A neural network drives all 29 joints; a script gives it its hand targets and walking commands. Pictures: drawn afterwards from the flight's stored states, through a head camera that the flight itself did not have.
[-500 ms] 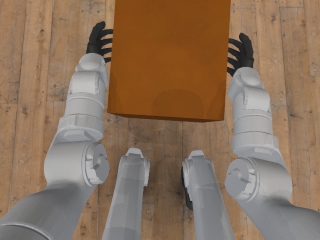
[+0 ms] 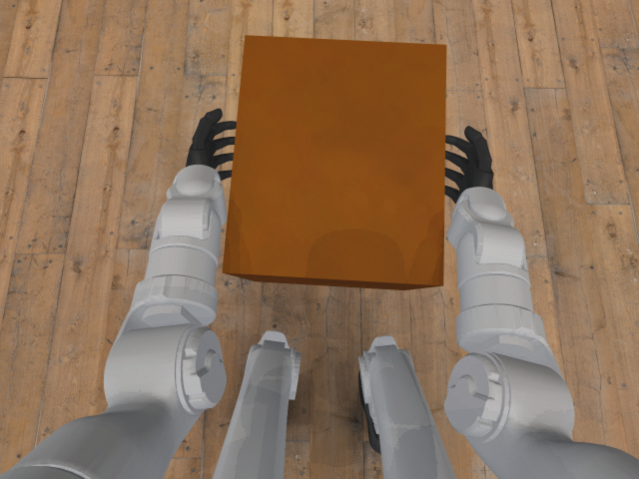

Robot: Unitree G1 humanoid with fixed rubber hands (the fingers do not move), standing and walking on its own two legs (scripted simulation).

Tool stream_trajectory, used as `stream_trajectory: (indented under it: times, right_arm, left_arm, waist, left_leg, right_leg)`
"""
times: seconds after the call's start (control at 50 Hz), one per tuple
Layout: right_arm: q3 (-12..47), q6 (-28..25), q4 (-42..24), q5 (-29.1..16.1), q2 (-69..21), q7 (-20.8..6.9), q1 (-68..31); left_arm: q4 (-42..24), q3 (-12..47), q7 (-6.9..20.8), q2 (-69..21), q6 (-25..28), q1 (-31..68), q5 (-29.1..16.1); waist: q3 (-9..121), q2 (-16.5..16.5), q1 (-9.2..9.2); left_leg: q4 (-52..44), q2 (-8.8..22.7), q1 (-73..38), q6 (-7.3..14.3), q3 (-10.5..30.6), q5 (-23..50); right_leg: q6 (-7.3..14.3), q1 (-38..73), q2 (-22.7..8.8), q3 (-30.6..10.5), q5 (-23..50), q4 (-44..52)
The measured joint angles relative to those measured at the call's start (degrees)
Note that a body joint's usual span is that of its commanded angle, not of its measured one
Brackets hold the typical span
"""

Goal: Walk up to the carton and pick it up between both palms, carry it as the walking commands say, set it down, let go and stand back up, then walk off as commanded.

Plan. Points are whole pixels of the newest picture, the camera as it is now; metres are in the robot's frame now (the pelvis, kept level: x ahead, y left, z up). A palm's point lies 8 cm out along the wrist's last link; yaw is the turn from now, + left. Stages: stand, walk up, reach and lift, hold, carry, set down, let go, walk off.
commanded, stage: reach and lift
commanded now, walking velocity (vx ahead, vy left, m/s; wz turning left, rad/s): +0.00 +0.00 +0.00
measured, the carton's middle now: (336, 181) +0.49 +0.00 -0.13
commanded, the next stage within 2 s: none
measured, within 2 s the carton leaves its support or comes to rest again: neither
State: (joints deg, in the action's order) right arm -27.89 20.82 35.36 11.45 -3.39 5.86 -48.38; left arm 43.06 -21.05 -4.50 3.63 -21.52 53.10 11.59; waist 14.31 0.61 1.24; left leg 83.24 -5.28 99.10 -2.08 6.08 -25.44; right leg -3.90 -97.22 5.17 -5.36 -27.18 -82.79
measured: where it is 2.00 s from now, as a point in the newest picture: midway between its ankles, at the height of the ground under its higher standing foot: (323, 419)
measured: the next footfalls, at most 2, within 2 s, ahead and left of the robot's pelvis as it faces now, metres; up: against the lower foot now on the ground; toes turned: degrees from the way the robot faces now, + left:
none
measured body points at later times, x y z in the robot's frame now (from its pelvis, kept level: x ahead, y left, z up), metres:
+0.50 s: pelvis +0.03 +0.00 +0.07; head +0.20 +0.02 +0.48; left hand +0.46 +0.17 +0.01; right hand +0.44 -0.16 +0.02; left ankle +0.09 +0.12 -0.55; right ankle +0.08 -0.14 -0.55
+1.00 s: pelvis +0.04 +0.00 +0.14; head +0.18 +0.01 +0.57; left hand +0.44 +0.17 +0.09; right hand +0.42 -0.17 +0.10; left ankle +0.09 +0.12 -0.55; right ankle +0.08 -0.14 -0.55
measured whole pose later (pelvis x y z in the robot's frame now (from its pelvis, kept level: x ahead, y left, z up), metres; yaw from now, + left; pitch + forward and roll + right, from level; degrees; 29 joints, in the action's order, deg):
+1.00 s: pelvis +0.04 +0.00 +0.14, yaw +1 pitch +27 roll -1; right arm -26.3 21.6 27.7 16.0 -8.2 -0.3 -29.4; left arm 33.7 -22.2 1.3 -2.9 -22.0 33.3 15.3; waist 11.3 0.4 2.0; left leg 47.9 -4.2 58.2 -0.9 7.3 -16.4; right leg -2.6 -56.6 3.2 -7.1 -17.8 -47.4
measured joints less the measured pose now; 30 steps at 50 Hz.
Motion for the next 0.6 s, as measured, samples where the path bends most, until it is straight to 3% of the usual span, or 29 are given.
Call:
stream_trajectory:
  times: [0.6]
  right_arm:
    - [1.5,-1.2,-3.2,1.0,-3.2,-1.2,12.2]
  left_arm:
    - [-4.7,-0.1,0.5,-4.6,1.1,-13.0,1.2]
  waist:
    - [0.9,0.0,0.22]
  left_leg:
    - [-18.4,0.6,-22.0,0.7,0.9,3.4]
  right_leg:
    - [0.9,22.0,-0.6,-1.0,3.8,18.8]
